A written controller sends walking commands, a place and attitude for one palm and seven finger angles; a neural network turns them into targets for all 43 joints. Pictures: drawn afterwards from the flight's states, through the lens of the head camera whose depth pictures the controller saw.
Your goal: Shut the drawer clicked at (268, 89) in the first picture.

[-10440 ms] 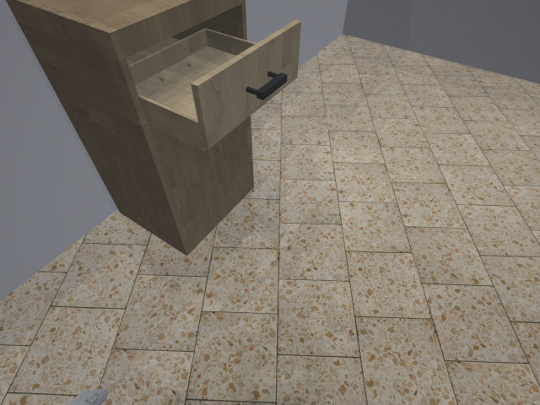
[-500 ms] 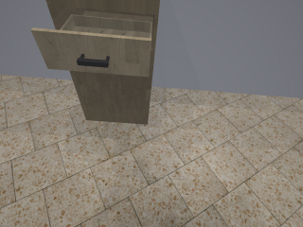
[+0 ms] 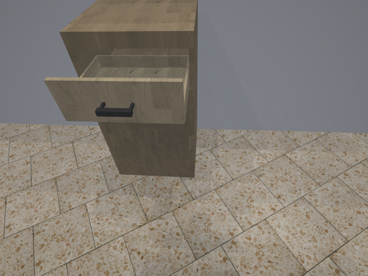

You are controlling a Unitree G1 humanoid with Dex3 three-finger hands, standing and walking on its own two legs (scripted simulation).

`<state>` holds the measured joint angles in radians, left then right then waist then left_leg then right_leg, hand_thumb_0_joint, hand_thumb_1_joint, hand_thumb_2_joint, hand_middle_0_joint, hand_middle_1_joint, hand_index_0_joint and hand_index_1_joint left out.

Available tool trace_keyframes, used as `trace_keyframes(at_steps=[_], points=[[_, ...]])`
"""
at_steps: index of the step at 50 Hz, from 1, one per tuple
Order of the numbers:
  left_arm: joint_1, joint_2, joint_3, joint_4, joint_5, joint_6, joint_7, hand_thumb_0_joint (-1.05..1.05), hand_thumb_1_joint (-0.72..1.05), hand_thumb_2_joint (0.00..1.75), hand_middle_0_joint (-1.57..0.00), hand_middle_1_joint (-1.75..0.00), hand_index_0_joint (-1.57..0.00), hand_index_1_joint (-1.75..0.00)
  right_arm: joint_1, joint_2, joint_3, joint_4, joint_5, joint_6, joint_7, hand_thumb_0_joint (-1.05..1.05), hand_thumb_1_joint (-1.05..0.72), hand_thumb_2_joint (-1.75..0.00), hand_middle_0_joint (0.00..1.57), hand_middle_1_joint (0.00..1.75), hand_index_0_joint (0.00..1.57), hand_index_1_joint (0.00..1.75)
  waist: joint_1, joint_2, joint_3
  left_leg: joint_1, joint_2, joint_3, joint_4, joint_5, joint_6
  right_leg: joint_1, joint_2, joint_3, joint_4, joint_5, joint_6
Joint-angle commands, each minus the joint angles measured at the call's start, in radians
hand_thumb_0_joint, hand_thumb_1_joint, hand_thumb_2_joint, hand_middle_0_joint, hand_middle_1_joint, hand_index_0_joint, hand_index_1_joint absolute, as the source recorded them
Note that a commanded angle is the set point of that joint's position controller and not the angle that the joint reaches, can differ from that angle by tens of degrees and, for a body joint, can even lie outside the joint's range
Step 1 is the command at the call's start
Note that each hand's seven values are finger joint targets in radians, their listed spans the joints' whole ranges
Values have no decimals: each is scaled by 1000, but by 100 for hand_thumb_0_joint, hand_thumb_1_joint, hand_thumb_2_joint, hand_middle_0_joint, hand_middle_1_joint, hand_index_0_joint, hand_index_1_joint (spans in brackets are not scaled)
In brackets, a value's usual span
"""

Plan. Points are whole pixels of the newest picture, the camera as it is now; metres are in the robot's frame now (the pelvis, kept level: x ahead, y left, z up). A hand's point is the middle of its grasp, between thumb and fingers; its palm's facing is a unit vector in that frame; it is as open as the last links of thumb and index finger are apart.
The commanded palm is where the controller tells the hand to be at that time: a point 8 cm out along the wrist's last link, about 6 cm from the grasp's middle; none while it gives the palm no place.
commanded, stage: take the last steps up to it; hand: left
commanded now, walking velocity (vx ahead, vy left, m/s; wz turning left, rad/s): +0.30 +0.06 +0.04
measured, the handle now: (116, 108) +0.62 +0.27 +0.01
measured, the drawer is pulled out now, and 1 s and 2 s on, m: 0.23 0.23 0.23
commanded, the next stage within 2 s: come to a stop and stand still in 0.52 s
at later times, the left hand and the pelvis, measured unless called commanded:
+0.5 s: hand out of the picture +0.16 +0.26 -0.18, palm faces +0.06 -0.98 -0.17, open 7.4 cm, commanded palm none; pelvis +0.15 +0.08 +0.00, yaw -2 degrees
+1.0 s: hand (109, 222) +0.30 +0.25 -0.16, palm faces +0.03 -0.97 -0.25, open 7.3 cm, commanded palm none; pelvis +0.20 +0.07 -0.01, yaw -1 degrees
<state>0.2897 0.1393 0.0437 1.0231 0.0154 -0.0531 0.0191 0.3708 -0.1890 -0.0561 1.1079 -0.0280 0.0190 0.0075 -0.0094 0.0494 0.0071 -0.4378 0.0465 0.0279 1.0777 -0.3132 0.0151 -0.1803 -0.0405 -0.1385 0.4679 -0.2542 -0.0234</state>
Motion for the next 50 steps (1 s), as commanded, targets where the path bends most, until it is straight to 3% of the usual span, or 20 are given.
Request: trace_keyframes(at_steps=[1, 8, 10, 12, 13, 14, 15, 16, 18, 22, 28, 31, 33, 34, 35, 36, 37, 39, 43, 50], points=[[73, 122, 22, -4, 7, -23, 1, 0, 90, 90, -20, -30, -20, -30, -22, -2, -12, -82, 1, -24, 15, 0, -90, -90, 20, 30, 20, 30, 1, -187, 120, -99, 66, 13, -62, 118, -36, -94, -246, 164, -354, -64, -84], [148, 168, 33, 53, 13, -25, -2, 0, 90, 90, -20, -30, -20, -30, -184, 4, -6, -150, 8, -53, 33, 0, -90, -90, 20, 30, 20, 30, 48, -203, 112, -23, 51, 69, -388, 99, -27, -2, -263, 134, -281, 35, -99], [141, 171, 39, 56, 14, -16, -1, 0, 90, 90, -20, -30, -20, -30, -168, -4, -7, -148, 9, -63, 30, 0, -90, -90, 20, 30, 20, 30, 36, -204, 99, 74, 31, 88, -457, 80, -16, -14, -261, 123, -224, 53, -92], [139, 152, 38, 62, 9, -4, -2, 0, 90, 90, -20, -30, -20, -30, -51, -40, -11, -106, 5, -75, 16, 0, -90, -90, 20, 30, 20, 30, -22, -127, 52, 317, -8, 119, -588, 111, -12, -94, -199, 71, -48, 87, -57], [157, 112, 30, 54, 6, 1, -7, 0, 90, 90, -20, -30, -20, -30, 72, -120, -28, -72, -2, -80, 4, 0, -90, -90, 20, 30, 20, 30, -69, 61, -18, 494, 84, -2, -639, 60, 16, -189, -124, 15, 196, 29, -27], [163, 55, 20, 27, -3, 2, -13, 0, 90, 90, -20, -30, -20, -30, 190, -225, -54, -50, -8, -83, -10, 0, -90, -90, 20, 30, 20, 30, -98, 316, -84, 602, 331, -344, -764, 84, 99, -378, 1, -56, 494, -301, 19], [108, 75, 18, -2, 4, 2, -7, 0, 90, 90, -20, -30, -20, -30, 205, -226, -47, -37, -2, -73, -19, 0, -90, -90, 20, 30, 20, 30, -106, 268, -91, 577, 382, -417, -828, 36, 150, -446, -3, 56, 657, -357, 0], [60, 70, 18, -4, 2, 0, -7, 0, 90, 90, -20, -30, -20, -30, 133, -196, -41, -51, 2, -74, -29, 0, -90, -90, 20, 30, 20, 30, -91, 230, -59, 509, 382, -390, -840, 26, 171, -487, -43, 93, 753, -286, -8], [36, 77, 22, 15, 4, 1, -22, 0, 90, 90, -20, -30, -20, -30, 6, -96, -11, -83, 7, -86, -30, 0, -90, -90, 20, 30, 20, 30, -35, 61, 36, 343, 318, -235, -858, 123, 155, -441, -93, 110, 749, -145, -2], [105, 36, 20, 36, 11, 36, -21, 0, 90, 90, -20, -30, -20, -30, -42, -52, 2, -87, 11, -102, -35, 0, -90, -90, 20, 30, 20, 30, 25, 55, 42, 255, 249, -52, -892, 300, 144, -355, -93, 98, 645, -40, 31], [-16, 50, 17, -25, 9, 46, -21, 0, 90, 90, -20, -30, -20, -30, -15, -70, -2, -64, 6, -95, -35, 0, -90, -90, 20, 30, 20, 30, 17, 47, 66, 319, 250, -18, -875, 398, 168, -349, -87, 77, 385, -8, 44], [-74, 45, 13, -44, 8, 42, -19, 0, 90, 90, -20, -30, -20, -30, 10, -81, -6, -40, 1, -82, -35, 0, -90, -90, 20, 30, 20, 30, -3, 59, 74, 328, 252, -10, -823, 428, 160, -278, -58, 48, 262, -23, 36], [-43, 44, 7, -30, 7, 36, -11, 0, 90, 90, -20, -30, -20, -30, -9, -68, 2, -29, 1, -72, -40, 0, -90, -90, 20, 30, 20, 30, 22, 17, 69, 285, 225, 14, -725, 510, 122, -143, -30, 36, 128, 47, 33], [15, 55, 8, -5, 6, 29, -5, 0, 90, 90, -20, -30, -20, -30, -16, -59, 9, -22, 6, -70, -43, 0, -90, -90, 20, 30, 20, 30, 52, -11, 46, 258, 185, 42, -650, 496, 76, -27, -35, 43, 10, 194, 38], [81, 112, 15, 19, 8, 17, 5, 0, 90, 90, -20, -30, -20, -30, 1, -27, 15, -16, 14, -72, -42, 0, -90, -90, 20, 30, 20, 30, 68, -99, -21, 209, 116, 69, -564, 356, 21, 113, -103, 135, -33, 492, 29], [88, 174, 18, 29, 4, 11, 14, 0, 90, 90, -20, -30, -20, -30, 45, -4, 15, -16, 25, -63, -37, 0, -90, -90, 20, 30, 20, 30, 38, -194, -67, 135, 43, 92, -509, 43, -25, 189, -261, 283, -15, 809, -45], [83, 208, 19, 23, -3, 16, 14, 0, 90, 90, -20, -30, -20, -30, 79, -1, 7, -7, 29, -46, -40, 0, -90, -90, 20, 30, 20, 30, 23, -160, -75, 150, -4, 84, -427, -196, -43, 165, -344, 287, -32, 999, -123], [61, 210, 28, 18, -3, 16, 29, 0, 90, 90, -20, -30, -20, -30, 37, -8, 0, -21, 31, -11, -51, 0, -90, -90, 20, 30, 20, 30, 42, -292, -114, 115, -1, 22, -201, -341, -53, 145, -386, 350, -30, 1187, -213], [-44, 207, 45, -27, 9, 47, 47, 0, 90, 90, -20, -30, -20, -30, -28, -13, -14, -46, 28, 16, -46, 0, -90, -90, 20, 30, 20, 30, 35, -130, -98, 36, -20, -45, -9, -256, -58, 91, -356, 272, -43, 939, -212], [-134, 218, 56, -95, 25, 69, 34, 0, 90, 90, -20, -30, -20, -30, -29, -11, -18, -102, 17, 29, -21, 0, -90, -90, 20, 30, 20, 30, 13, -255, -65, 127, -22, -8, -164, -154, -58, -112, -274, 242, -171, 202, -149]])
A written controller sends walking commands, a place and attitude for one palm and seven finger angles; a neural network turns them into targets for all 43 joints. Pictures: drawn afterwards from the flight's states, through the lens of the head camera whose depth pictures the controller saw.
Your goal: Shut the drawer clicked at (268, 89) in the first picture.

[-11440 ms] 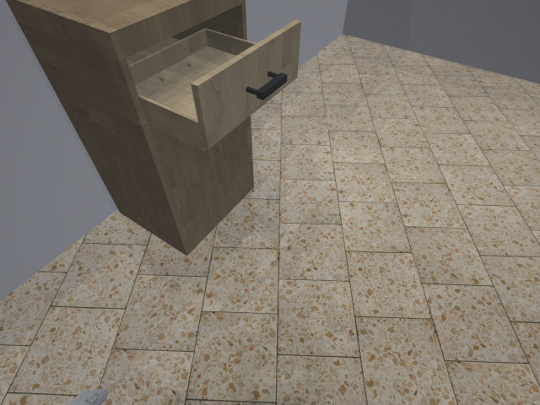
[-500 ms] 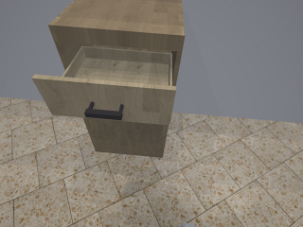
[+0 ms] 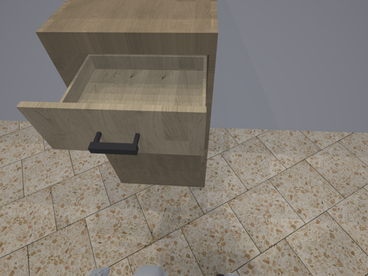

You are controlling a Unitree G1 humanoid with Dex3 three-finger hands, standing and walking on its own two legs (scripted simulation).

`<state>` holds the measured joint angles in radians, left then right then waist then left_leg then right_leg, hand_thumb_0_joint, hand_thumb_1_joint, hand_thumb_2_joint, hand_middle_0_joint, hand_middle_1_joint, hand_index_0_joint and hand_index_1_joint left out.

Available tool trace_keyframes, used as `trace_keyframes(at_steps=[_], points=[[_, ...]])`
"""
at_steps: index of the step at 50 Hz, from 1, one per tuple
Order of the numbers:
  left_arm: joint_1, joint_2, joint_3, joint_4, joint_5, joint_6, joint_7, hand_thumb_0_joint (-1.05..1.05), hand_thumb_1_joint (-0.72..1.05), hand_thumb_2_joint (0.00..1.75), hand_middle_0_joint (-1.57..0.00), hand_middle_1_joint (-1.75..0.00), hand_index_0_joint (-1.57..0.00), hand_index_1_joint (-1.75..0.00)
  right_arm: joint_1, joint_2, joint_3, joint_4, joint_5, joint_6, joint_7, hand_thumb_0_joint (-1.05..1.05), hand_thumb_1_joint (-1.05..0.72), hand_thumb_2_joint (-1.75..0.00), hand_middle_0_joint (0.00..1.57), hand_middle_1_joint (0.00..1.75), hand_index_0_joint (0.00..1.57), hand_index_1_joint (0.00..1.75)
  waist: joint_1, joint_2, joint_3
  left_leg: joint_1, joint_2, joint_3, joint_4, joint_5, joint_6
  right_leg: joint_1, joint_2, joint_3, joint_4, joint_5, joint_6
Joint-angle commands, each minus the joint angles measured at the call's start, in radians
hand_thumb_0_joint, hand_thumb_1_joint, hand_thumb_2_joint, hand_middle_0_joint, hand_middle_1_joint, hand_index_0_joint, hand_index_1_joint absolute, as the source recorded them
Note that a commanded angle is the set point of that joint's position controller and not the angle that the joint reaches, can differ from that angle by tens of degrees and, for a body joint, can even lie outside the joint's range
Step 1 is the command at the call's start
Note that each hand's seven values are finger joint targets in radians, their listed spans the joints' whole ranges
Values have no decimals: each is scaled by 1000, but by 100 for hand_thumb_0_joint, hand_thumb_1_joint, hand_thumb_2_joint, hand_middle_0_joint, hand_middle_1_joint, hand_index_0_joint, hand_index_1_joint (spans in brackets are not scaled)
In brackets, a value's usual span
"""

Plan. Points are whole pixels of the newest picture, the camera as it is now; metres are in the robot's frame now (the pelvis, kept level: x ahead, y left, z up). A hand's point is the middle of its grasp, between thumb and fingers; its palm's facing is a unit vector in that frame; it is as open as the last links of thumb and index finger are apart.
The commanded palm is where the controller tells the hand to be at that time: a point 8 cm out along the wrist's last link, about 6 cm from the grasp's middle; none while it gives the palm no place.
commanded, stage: come to a stop and stand still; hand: left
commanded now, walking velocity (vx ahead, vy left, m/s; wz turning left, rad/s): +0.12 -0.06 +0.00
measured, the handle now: (115, 142) +0.42 +0.21 +0.01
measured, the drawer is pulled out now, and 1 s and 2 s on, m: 0.23 0.23 0.23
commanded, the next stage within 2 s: look again from close up in 0.52 s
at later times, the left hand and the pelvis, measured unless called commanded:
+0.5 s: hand out of the picture -0.06 +0.23 -0.16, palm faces +0.02 -0.97 -0.25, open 7.4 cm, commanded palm none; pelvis -0.05 +0.04 +0.00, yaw -2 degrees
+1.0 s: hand out of the picture -0.01 +0.23 -0.16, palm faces -0.02 -0.98 -0.20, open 7.3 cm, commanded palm none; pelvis -0.03 +0.06 +0.01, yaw -2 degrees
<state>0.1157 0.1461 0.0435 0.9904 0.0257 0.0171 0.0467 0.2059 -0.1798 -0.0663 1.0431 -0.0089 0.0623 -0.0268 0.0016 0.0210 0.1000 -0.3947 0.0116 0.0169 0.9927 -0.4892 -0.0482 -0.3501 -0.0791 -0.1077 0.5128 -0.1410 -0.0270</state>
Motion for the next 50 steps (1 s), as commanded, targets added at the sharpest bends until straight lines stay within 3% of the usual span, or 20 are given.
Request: trace_keyframes(at_steps=[1, 2, 3, 4, 5, 6, 7, 8, 10, 14, 17, 18, 20, 21, 25, 29, 32, 34, 40, 50], points=[[81, 255, 40, -86, 17, -17, 45, 0, 90, 90, -20, -30, -20, -30, 176, -97, -18, -116, 5, -49, 19, 0, -90, -90, 20, 30, 20, 30, -48, -119, -371, 38, -31, 83, -175, -67, -10, 371, -252, 318, -59, 571, -144], [98, 276, 44, -114, 14, -11, 39, 0, 90, 90, -20, -30, -20, -30, 146, -57, -9, -158, 5, -52, 16, 0, -90, -90, 20, 30, 20, 30, -14, -84, -385, 86, 7, 38, -323, -31, 21, 308, -243, 275, -10, 258, -142], [71, 239, 30, -112, 3, -4, 27, 0, 90, 90, -20, -30, -20, -30, 139, -63, 4, -157, -5, -55, 18, 0, -90, -90, 20, 30, 20, 30, -33, -6, -307, 224, -31, 90, -511, 140, 24, 142, -172, 215, -20, -12, -101], [67, 196, 16, -105, -4, 5, 16, 0, 90, 90, -20, -30, -20, -30, 162, -74, 10, -159, -15, -55, 16, 0, -90, -90, 20, 30, 20, 30, -52, 33, -181, 251, -1, 56, -580, 167, 35, -18, -93, 132, -3, -304, -38], [83, 138, 5, -103, -10, 21, 4, 0, 90, 90, -20, -30, -20, -30, 156, -139, 6, -175, -30, -52, 17, 0, -90, -90, 20, 30, 20, 30, -45, 143, -71, 120, 140, -125, -718, -11, 86, -83, 6, 50, 103, -373, 17], [117, 110, 7, -117, -15, 30, -7, 0, 90, 90, -20, -30, -20, -30, 95, -212, -3, -215, -43, -43, 14, 0, -90, -90, 20, 30, 20, 30, -23, 168, 32, -98, 263, -271, -834, -217, 169, -47, 84, 21, 249, -317, 31], [115, 119, 15, -116, 6, 45, -13, 0, 90, 90, -20, -30, -20, -30, 17, -227, -11, -233, -41, -42, 14, 0, -90, -90, 20, 30, 20, 30, -13, 217, 102, -181, 272, -324, -875, -314, 194, -71, 98, 54, 409, -304, 16], [145, 131, 15, -130, 16, 47, -19, 0, 90, 90, -20, -30, -20, -30, -13, -221, -5, -233, -41, -46, 13, 0, -90, -90, 20, 30, 20, 30, 4, 250, 86, -164, 272, -326, -857, -260, 207, -105, 94, 99, 525, -288, 11], [182, 141, 17, -137, 9, 25, -35, 0, 90, 90, -20, -30, -20, -30, -44, -215, 3, -235, -35, -53, 17, 0, -90, -90, 20, 30, 20, 30, 27, 107, 112, -144, 275, -273, -816, -172, 224, -120, 78, 121, 590, -272, 2], [219, 136, 11, -156, 6, 13, -52, 0, 90, 90, -20, -30, -20, -30, 23, -244, -7, -218, -40, -60, 8, 0, -90, -90, 20, 30, 20, 30, -3, 58, 61, -25, 280, -260, -772, -120, 223, -32, 83, 71, 264, -322, -7], [311, 117, 6, -131, 8, 1, -51, 0, 90, 90, -20, -30, -20, -30, 50, -227, 0, -201, -29, -53, 4, 0, -90, -90, 20, 30, 20, 30, 12, 12, -12, -11, 223, -200, -665, -86, 184, 123, 102, 99, -24, -216, -25], [312, 134, 6, -133, 10, -5, -47, 0, 90, 90, -20, -30, -20, -30, 54, -191, 8, -201, -24, -53, 5, 0, -90, -90, 20, 30, 20, 30, 8, -34, -13, -18, 154, -140, -596, -47, 150, 135, 67, 188, -129, -234, -48], [295, 196, 4, -128, 7, -20, -40, 0, 90, 90, -20, -30, -20, -30, 67, -113, 32, -202, -13, -55, 10, 0, -90, -90, 20, 30, 20, 30, -18, -193, -59, -2, -20, 62, -330, 20, 75, 97, -128, 477, -299, -419, -160], [280, 192, 10, -125, 2, -34, -31, 0, 90, 90, -20, -30, -20, -30, 51, -114, 33, -191, -13, -52, 11, 0, -90, -90, 20, 30, 20, 30, -2, -233, -56, -43, -16, 23, -184, -6, 71, 103, -161, 549, -356, -396, -208], [207, 167, 3, -99, 2, -41, -18, 0, 90, 90, -20, -30, -20, -30, 91, -94, 31, -133, -6, -55, 13, 0, -90, -90, 20, 30, 20, 30, -36, -109, -59, -6, 7, 18, -144, 36, 58, 140, -128, 357, -281, -13, -228], [217, 169, 0, -50, -9, -31, -23, 0, 90, 90, -20, -30, -20, -30, 142, -41, 50, -67, -5, -71, 3, 0, -90, -90, 20, 30, 20, 30, -31, -82, -70, 221, -19, 48, -552, 182, 54, 103, -63, 294, -208, -101, -145], [230, 96, -18, -26, -20, -33, -30, 0, 90, 90, -20, -30, -20, -30, 155, -91, 55, -34, -12, -89, -8, 0, -90, -90, 20, 30, 20, 30, -6, 77, -34, 204, 131, -130, -685, 238, 110, 77, 43, 205, -122, -169, -49], [220, 95, -23, -11, -13, -23, -28, 0, 90, 90, -20, -30, -20, -30, 105, -93, 55, -31, -12, -91, -8, 0, -90, -90, 20, 30, 20, 30, 15, 150, -6, 86, 157, -183, -757, 151, 124, 152, 52, 156, -88, -152, -33], [237, 87, -41, 37, -18, -37, -24, 0, 90, 90, -20, -30, -20, -30, 126, -66, 67, 0, -4, -92, -9, 0, -90, -90, 20, 30, 20, 30, 11, -28, -20, 109, 94, -105, -692, 229, 101, 205, 3, 203, -153, -60, -40], [221, 86, -49, 56, -22, -47, -13, 0, 90, 90, -20, -30, -20, -30, 143, -51, 76, 52, -1, -94, -9, 0, -90, -90, 20, 30, 20, 30, -6, -38, -38, 200, 87, -74, -667, 367, 86, 191, -17, 213, -158, 69, -40]])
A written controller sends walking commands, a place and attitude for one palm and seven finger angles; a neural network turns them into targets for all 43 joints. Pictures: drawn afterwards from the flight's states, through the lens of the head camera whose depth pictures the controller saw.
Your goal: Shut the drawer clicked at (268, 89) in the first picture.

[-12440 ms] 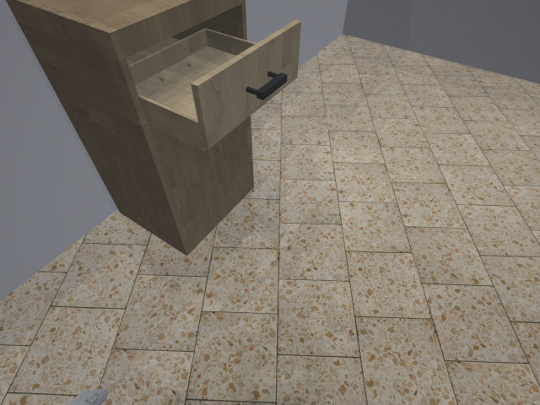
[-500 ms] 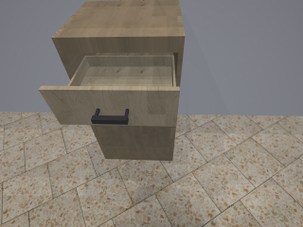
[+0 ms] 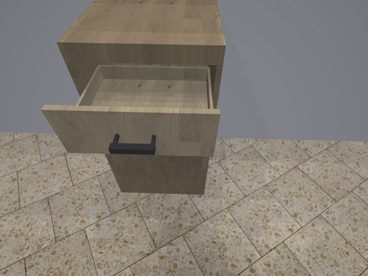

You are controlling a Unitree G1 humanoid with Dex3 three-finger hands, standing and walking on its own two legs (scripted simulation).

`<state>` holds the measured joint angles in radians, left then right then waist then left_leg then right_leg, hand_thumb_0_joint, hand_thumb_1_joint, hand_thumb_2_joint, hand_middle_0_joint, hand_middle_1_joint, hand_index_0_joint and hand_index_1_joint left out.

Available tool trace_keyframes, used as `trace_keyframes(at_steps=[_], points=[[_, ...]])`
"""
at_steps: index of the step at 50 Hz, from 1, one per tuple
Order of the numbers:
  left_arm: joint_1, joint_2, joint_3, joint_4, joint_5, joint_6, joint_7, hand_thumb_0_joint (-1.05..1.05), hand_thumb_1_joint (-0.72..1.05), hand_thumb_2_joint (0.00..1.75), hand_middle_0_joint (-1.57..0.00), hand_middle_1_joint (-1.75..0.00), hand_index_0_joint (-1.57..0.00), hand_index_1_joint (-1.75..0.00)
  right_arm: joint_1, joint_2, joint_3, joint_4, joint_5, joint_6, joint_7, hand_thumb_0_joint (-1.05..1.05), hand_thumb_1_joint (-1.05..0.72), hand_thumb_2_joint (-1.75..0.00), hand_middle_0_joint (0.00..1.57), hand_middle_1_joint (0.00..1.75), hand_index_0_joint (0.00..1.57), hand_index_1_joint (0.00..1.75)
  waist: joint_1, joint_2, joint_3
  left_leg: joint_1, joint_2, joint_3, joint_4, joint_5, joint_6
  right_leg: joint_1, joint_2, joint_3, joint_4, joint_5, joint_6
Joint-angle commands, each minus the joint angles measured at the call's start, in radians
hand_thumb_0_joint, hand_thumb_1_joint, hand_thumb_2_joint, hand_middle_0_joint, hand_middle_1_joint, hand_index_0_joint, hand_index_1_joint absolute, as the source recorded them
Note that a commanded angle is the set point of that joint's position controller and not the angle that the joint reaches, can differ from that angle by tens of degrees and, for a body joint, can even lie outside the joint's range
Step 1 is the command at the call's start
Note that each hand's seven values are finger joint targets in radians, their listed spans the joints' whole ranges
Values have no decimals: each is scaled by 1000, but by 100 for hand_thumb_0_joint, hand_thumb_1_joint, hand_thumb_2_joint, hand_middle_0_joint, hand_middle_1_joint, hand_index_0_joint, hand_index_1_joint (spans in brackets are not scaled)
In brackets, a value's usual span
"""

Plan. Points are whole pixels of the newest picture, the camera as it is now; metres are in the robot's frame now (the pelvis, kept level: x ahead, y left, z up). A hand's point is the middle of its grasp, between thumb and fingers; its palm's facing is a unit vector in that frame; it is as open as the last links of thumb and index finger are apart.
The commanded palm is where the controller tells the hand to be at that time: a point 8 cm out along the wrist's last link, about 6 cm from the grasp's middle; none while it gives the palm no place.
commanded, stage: look again from close up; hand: left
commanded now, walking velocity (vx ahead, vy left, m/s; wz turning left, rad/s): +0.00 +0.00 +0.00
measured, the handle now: (133, 143) +0.44 +0.17 +0.01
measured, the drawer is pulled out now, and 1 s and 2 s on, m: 0.23 0.23 0.23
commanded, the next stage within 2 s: shuffle to correct the standing spot in 0.10 s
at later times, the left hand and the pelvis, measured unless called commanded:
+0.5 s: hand out of the picture +0.01 +0.15 -0.18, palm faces +0.01 -0.99 -0.14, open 7.4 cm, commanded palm none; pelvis +0.04 -0.01 -0.01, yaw -1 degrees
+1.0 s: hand out of the picture +0.09 +0.16 -0.18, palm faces +0.00 -0.98 -0.19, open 7.3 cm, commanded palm none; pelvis +0.08 +0.00 +0.00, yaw -2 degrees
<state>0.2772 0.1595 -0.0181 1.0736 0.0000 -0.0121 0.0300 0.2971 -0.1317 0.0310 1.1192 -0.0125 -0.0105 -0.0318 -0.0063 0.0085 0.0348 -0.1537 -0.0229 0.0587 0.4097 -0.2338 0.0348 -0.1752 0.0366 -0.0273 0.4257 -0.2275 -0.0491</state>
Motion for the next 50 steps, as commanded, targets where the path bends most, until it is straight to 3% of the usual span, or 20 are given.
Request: trace_keyframes(at_steps=[1, 10, 12, 15, 18, 29, 31, 32, 33, 34, 36, 37, 38, 39, 40, 41, 42, 44, 47, 50], points=[[63, 72, 13, -25, 3, -18, 4, 0, 90, 90, -20, -30, -20, -30, 50, -98, -21, -21, 3, -22, -4, 0, -90, -90, 20, 30, 20, 30, 3, -11, 25, -34, 121, -113, -85, 122, 3, 19, -137, 133, -73, 170, -17], [77, 74, 7, -9, 3, -17, 7, 0, 90, 90, -20, -30, -20, -30, 37, -100, -19, -9, 4, -19, -5, 0, -90, -90, 20, 30, 20, 30, 2, -16, 27, -2, 122, -107, -97, 122, 2, 13, -136, 143, -90, 164, -12], [84, 75, 10, -3, 7, -15, 3, 0, 90, 90, -20, -30, -20, -30, 48, -109, -21, -2, 0, -16, -3, 0, -90, -90, 20, 30, 20, 30, -1, -30, 27, -9, 118, -98, -87, 3, 6, 6, -125, 139, -86, 16, -19], [93, 76, 19, -14, 15, -4, -4, 0, 90, 90, -20, -30, -20, -30, 38, -118, -31, -15, -7, -8, 3, 0, -90, -90, 20, 30, 20, 30, 4, -23, 106, -74, 117, -116, -93, -192, 21, -72, -107, 155, -91, -207, -32], [108, 75, 23, -23, 17, -5, -10, 0, 90, 90, -20, -30, -20, -30, 43, -111, -36, -26, -8, -11, 4, 0, -90, -90, 20, 30, 20, 30, 3, -16, 125, -93, 120, -121, -83, -216, 32, -95, -98, 159, -81, -232, -45], [162, 58, 37, -4, 17, -21, -11, 0, 90, 90, -20, -30, -20, -30, 89, -122, -47, -18, -4, -42, -23, 0, -90, -90, 20, 30, 20, 30, 0, 8, 12, 13, 170, -99, 74, 263, 63, -32, -87, 100, 118, 250, -55], [198, 74, 44, 5, 17, -21, -5, 0, 90, 90, -20, -30, -20, -30, 72, -104, -45, -28, -2, -40, -26, 0, -90, -90, 20, 30, 20, 30, 16, -63, -9, -73, 121, -28, 176, 230, 32, 79, -133, 164, 87, 453, -69], [223, 89, 50, 15, 15, -22, 1, 0, 90, 90, -20, -30, -20, -30, 54, -84, -40, -37, -1, -38, -27, 0, -90, -90, 20, 30, 20, 30, 29, -126, -9, -156, 82, 13, 238, 147, 4, 165, -184, 219, 58, 645, -81], [250, 101, 53, 26, 13, -21, 9, 0, 90, 90, -20, -30, -20, -30, 22, -64, -35, -46, 3, -32, -28, 0, -90, -90, 20, 30, 20, 30, 41, -170, 2, -233, 49, 33, 300, -48, -18, 234, -240, 271, 27, 876, -100], [252, 94, 49, 31, 13, -21, 18, 0, 90, 90, -20, -30, -20, -30, -17, -55, -33, -55, 7, -25, -29, 0, -90, -90, 20, 30, 20, 30, 47, -158, 25, -286, 44, 15, 351, -262, -27, 263, -282, 294, 12, 1075, -123], [198, 87, 41, 20, 18, -22, 27, 0, 90, 90, -20, -30, -20, -30, -29, -48, -32, -61, 14, -18, -29, 0, -90, -90, 20, 30, 20, 30, 19, -94, 8, -253, 55, -21, 309, -290, -29, 263, -296, 242, 24, 1231, -132], [145, 90, 37, 4, 14, -21, 26, 0, 90, 90, -20, -30, -20, -30, 3, -45, -33, -49, 18, -14, -28, 0, -90, -90, 20, 30, 20, 30, -17, -72, -12, -166, 56, -21, 178, -223, -29, 223, -267, 194, 49, 1190, -118], [102, 95, 35, -13, 3, -22, 24, 0, 90, 90, -20, -30, -20, -30, 56, -45, -37, -28, 18, -14, -28, 0, -90, -90, 20, 30, 20, 30, -44, -44, -35, -58, 39, -9, 32, -36, -26, 189, -218, 147, 104, 1135, -72], [81, 90, 34, -27, -8, -20, 23, 0, 90, 90, -20, -30, -20, -30, 89, -61, -38, -9, 12, -20, -32, 0, -90, -90, 20, 30, 20, 30, -50, -28, -53, 54, 78, -25, -22, 271, -8, 117, -167, 118, 135, 961, -17], [84, 67, 31, -38, -12, -16, 23, 0, 90, 90, -20, -30, -20, -30, 85, -85, -41, -6, 5, -21, -35, 0, -90, -90, 20, 30, 20, 30, -27, 16, -61, 120, 145, -67, 34, 501, 21, 38, -130, 119, 98, 677, 18], [90, 56, 30, -37, -2, -5, 26, 0, 90, 90, -20, -30, -20, -30, 59, -85, -40, -16, 8, -16, -35, 0, -90, -90, 20, 30, 20, 30, -7, 32, -12, 89, 174, -77, 43, 536, 36, 13, -115, 121, 32, 433, 35], [98, 52, 27, -31, 3, 1, 27, 0, 90, 90, -20, -30, -20, -30, 23, -81, -36, -26, 12, -15, -35, 0, -90, -90, 20, 30, 20, 30, 6, 66, 32, 67, 172, -92, 27, 506, 32, 0, -119, 132, -15, 319, 31], [110, 59, 22, -23, 5, 0, 24, 0, 90, 90, -20, -30, -20, -30, 11, -76, -32, -38, 12, -18, -33, 0, -90, -90, 20, 30, 20, 30, 12, 60, 56, 69, 160, -101, 1, 510, 24, 4, -123, 137, -43, 321, 21], [127, 75, 24, -16, 2, -10, 25, 0, 90, 90, -20, -30, -20, -30, 19, -87, -31, -45, 8, -26, -32, 0, -90, -90, 20, 30, 20, 30, 8, 23, -79, 146, 148, -81, 26, 605, 16, 85, -141, 138, -29, 524, 22], [116, 77, 19, -26, 2, -12, 25, 0, 90, 90, -20, -30, -20, -30, 10, -101, -32, -45, 9, -22, -28, 0, -90, -90, 20, 30, 20, 30, 6, -29, -84, 138, 146, -80, 1, 499, 9, 97, -149, 134, -45, 507, 26]])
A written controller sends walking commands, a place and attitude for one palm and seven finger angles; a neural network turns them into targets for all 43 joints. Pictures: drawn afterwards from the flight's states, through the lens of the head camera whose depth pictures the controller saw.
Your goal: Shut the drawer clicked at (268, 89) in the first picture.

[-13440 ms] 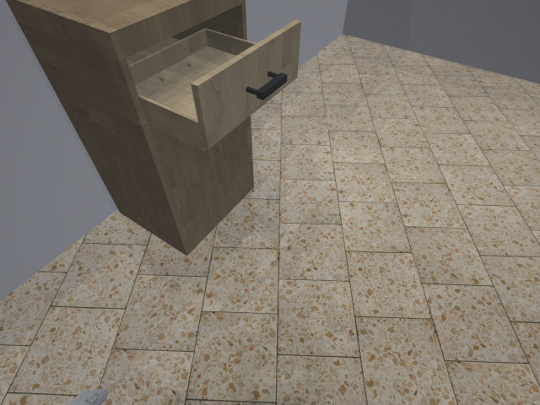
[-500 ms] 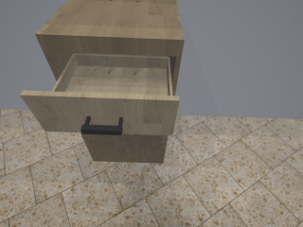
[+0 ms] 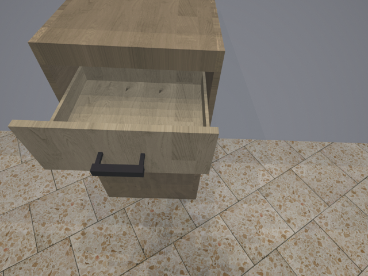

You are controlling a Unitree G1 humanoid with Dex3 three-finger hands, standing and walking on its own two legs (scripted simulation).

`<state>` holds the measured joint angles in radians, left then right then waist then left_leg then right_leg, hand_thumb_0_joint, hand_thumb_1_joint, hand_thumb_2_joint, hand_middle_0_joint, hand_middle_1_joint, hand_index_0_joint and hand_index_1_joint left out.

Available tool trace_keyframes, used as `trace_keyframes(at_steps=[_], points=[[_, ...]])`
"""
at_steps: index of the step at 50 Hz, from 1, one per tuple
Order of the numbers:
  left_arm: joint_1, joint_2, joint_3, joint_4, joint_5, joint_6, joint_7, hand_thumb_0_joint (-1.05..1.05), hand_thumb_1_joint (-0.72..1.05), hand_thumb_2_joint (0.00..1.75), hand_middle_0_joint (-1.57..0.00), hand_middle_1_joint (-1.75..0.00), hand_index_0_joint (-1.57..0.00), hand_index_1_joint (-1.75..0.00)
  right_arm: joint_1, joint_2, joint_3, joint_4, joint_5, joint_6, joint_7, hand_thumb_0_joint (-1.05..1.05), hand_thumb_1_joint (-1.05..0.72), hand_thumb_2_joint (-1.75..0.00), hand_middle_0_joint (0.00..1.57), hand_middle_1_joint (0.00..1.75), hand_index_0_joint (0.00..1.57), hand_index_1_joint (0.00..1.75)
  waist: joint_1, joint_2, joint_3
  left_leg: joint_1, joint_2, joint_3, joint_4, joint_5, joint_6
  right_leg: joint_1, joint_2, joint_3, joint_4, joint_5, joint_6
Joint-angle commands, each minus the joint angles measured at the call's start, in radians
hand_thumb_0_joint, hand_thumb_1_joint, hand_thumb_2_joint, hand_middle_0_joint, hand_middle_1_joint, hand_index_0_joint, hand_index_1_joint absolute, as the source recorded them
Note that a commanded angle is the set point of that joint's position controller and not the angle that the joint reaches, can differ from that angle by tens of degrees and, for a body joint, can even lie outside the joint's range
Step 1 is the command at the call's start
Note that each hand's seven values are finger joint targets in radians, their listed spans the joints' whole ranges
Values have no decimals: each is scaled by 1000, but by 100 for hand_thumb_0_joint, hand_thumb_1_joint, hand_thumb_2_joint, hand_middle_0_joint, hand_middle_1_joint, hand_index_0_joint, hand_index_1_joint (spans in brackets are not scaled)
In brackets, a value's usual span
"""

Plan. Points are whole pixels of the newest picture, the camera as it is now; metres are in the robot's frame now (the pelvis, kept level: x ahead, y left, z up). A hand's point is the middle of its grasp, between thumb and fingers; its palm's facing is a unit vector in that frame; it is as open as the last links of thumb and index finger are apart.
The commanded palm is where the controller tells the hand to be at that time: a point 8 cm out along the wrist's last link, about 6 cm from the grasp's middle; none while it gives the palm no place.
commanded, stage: come to a stop and stand still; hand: left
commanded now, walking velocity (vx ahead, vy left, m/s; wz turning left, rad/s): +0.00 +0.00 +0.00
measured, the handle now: (119, 163) +0.36 +0.18 +0.01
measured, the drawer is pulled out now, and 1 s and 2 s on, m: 0.23 0.23 0.23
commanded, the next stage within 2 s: look again from close up in 0.64 s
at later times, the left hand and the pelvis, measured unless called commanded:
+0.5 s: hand out of the picture -0.05 +0.16 -0.17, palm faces +0.03 -0.99 -0.14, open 7.4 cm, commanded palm none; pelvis -0.02 +0.01 +0.00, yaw +1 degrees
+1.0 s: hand out of the picture -0.05 +0.20 -0.18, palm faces +0.04 -0.98 -0.17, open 7.4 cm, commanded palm none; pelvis -0.05 +0.03 -0.01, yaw +2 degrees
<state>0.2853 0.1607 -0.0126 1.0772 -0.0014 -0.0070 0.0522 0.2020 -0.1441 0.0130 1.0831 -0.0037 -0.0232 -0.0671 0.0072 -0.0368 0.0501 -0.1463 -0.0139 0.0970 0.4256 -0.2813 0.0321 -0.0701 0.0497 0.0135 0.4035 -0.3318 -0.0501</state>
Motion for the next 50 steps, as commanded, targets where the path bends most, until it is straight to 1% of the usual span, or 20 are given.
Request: trace_keyframes(at_steps=[1, 7, 10, 15, 17, 27, 33, 35, 36, 37, 38, 39, 40, 41, 42, 43, 45, 47, 48, 50], points=[[103, 74, 10, -31, 3, -16, 2, 0, 90, 90, -20, -30, -20, -30, 101, -91, -13, -9, 0, -9, 9, 0, -90, -90, 20, 30, 20, 30, -8, 17, -79, 120, 136, -124, -32, 509, 11, -19, -161, 96, -32, 569, 23], [93, 75, 5, -34, 6, -14, -2, 0, 90, 90, -20, -30, -20, -30, 98, -96, -7, 6, -3, -8, 19, 0, -90, -90, 20, 30, 20, 30, -4, 7, -20, 91, 130, -139, -87, 394, 14, -42, -156, 94, -72, 406, 16], [93, 74, 2, -28, 6, -12, -5, 0, 90, 90, -20, -30, -20, -30, 96, -98, -2, 13, -3, -7, 23, 0, -90, -90, 20, 30, 20, 30, -1, 13, 27, 68, 127, -144, -109, 319, 15, -69, -152, 96, -92, 314, 15], [109, 70, -3, -16, 6, -12, -7, 0, 90, 90, -20, -30, -20, -30, 107, -95, 1, 26, -3, -6, 28, 0, -90, -90, 20, 30, 20, 30, 1, 26, 49, 47, 120, -147, -127, 233, 15, -90, -150, 101, -113, 223, 13], [114, 68, -3, -12, 5, -14, -7, 0, 90, 90, -20, -30, -20, -30, 121, -91, 2, 29, -2, -7, 28, 0, -90, -90, 20, 30, 20, 30, -1, 13, 40, 43, 118, -150, -127, 227, 16, -86, -149, 102, -112, 220, 11], [159, 36, -9, 19, 5, -18, -4, 0, 90, 90, -20, -30, -20, -30, 160, -70, 1, 52, 1, -14, 24, 0, -90, -90, 20, 30, 20, 30, -3, 36, 22, 50, 119, -151, -117, 245, 21, -99, -147, 97, -97, 215, 6], [177, 20, -12, 30, 7, -19, -2, 0, 90, 90, -20, -30, -20, -30, 171, -59, -1, 59, 3, -14, 23, 0, -90, -90, 20, 30, 20, 30, -4, 19, 35, 42, 119, -152, -112, 241, 24, -115, -144, 98, -95, 213, 6], [181, 13, -12, 34, 7, -19, -1, 0, 90, 90, -20, -30, -20, -30, 173, -58, -2, 59, 1, -15, 22, 0, -90, -90, 20, 30, 20, 30, -6, 27, 35, 43, 120, -152, -111, 244, 23, -121, -143, 99, -89, 211, 5], [184, 14, -11, 34, 7, -20, -1, 0, 90, 90, -20, -30, -20, -30, 173, -56, -2, 61, 2, -16, 22, 0, -90, -90, 20, 30, 20, 30, -5, 24, 27, 48, 120, -151, -108, 259, 24, -118, -145, 97, -86, 225, 6], [179, 70, -4, 43, 37, -60, 29, 0, 90, 90, -20, -30, -20, -30, 88, -105, -2, -17, 3, -29, 38, 0, -90, -90, 20, 30, 20, 30, 7, 41, 42, -56, 120, -133, 122, 493, -10, -141, -186, 100, -49, 618, 31], [193, 108, 8, 32, 20, -57, 29, 0, 90, 90, -20, -30, -20, -30, 85, -88, -7, -41, 5, -24, 35, 0, -90, -90, 20, 30, 20, 30, -12, 63, -18, -9, 96, -121, 100, 456, -18, -93, -202, 114, 9, 805, 7], [207, 84, 4, 15, 9, -58, 26, 0, 90, 90, -20, -30, -20, -30, 171, -70, -11, -39, -9, -31, 30, 0, -90, -90, 20, 30, 20, 30, -27, 23, -158, 11, 98, -131, 106, 388, -2, -9, -209, 105, 60, 783, -14], [184, 70, 3, 2, 5, -54, 23, 0, 90, 90, -20, -30, -20, -30, 171, -77, -19, -42, -6, -27, 27, 0, -90, -90, 20, 30, 20, 30, -31, 11, -212, 22, 98, -135, 103, 369, 9, 9, -202, 93, 78, 739, -20], [164, 63, 4, -6, 5, -49, 20, 0, 90, 90, -20, -30, -20, -30, 163, -85, -24, -40, -3, -20, 25, 0, -90, -90, 20, 30, 20, 30, -30, -16, -179, 3, 108, -148, 87, 338, 13, -23, -188, 86, 70, 609, -20], [150, 51, 1, -11, 7, -42, 16, 0, 90, 90, -20, -30, -20, -30, 145, -86, -26, -42, -3, -14, 26, 0, -90, -90, 20, 30, 20, 30, -25, -8, -101, -23, 110, -159, 67, 300, 15, -79, -177, 84, 53, 490, -19], [139, 51, -2, -24, 12, -34, 13, 0, 90, 90, -20, -30, -20, -30, 140, -89, -22, -50, -6, -10, 28, 0, -90, -90, 20, 30, 20, 30, -21, 42, -40, -41, 111, -157, 47, 289, 13, -112, -164, 87, 35, 386, -20], [132, 63, 0, -29, 14, -27, 8, 0, 90, 90, -20, -30, -20, -30, 118, -97, -23, -59, -4, -1, 35, 0, -90, -90, 20, 30, 20, 30, -16, 31, 49, -95, 107, -179, 6, 170, 17, -171, -149, 88, 2, 198, -17], [116, 68, 1, -40, 16, -21, 4, 0, 90, 90, -20, -30, -20, -30, 110, -111, -27, -70, -6, 3, 41, 0, -90, -90, 20, 30, 20, 30, -19, 26, 82, -127, 104, -197, -37, 43, 19, -201, -137, 85, -13, 67, -16], [120, 71, 0, -47, 19, -20, 3, 0, 90, 90, -20, -30, -20, -30, 103, -111, -27, -74, -8, 3, 43, 0, -90, -90, 20, 30, 20, 30, -13, 47, 78, -124, 104, -198, -50, 30, 21, -196, -135, 85, -20, 65, -17], [112, 81, 2, -56, 19, -18, 1, 0, 90, 90, -20, -30, -20, -30, 99, -119, -28, -81, -8, 3, 46, 0, -90, -90, 20, 30, 20, 30, -15, 20, 72, -128, 101, -206, -67, -4, 21, -192, -134, 85, -22, 47, -14]])
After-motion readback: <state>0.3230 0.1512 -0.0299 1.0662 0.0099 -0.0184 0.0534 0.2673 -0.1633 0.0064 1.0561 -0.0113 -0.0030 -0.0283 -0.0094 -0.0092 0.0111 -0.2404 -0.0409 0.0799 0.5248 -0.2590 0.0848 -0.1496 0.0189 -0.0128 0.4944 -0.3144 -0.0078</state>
